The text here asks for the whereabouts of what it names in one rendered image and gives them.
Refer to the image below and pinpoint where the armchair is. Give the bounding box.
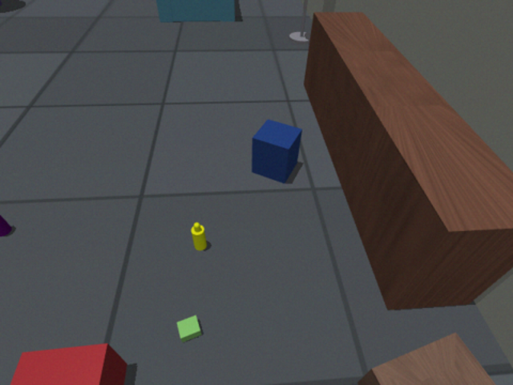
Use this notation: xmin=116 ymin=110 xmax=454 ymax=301
xmin=156 ymin=0 xmax=235 ymax=22

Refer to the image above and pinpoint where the floor lamp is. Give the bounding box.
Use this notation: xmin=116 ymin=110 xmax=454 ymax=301
xmin=289 ymin=0 xmax=311 ymax=44

